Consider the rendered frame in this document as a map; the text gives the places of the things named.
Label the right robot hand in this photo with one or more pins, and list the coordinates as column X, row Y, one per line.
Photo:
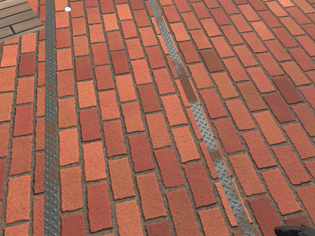
column 294, row 230

